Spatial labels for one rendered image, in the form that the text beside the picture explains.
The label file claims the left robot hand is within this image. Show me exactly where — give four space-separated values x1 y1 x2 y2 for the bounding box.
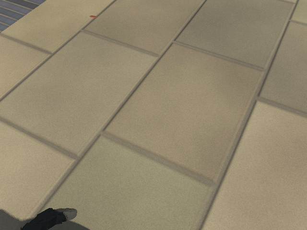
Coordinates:
20 208 78 230

